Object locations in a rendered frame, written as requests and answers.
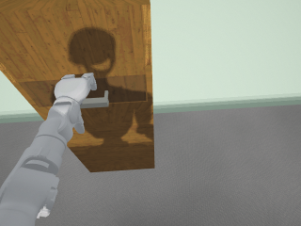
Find left robot hand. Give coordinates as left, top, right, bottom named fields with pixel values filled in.
left=54, top=73, right=97, bottom=134

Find robot left upper arm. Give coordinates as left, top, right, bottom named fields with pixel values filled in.
left=0, top=167, right=59, bottom=226

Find handle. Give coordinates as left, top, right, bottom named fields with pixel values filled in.
left=80, top=90, right=109, bottom=108

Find cabinet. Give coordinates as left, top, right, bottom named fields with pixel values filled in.
left=0, top=0, right=155, bottom=172

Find robot left forearm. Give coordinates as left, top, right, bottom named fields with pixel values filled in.
left=0, top=97, right=80, bottom=203

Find drawer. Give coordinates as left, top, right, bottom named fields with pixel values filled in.
left=21, top=74, right=147, bottom=107

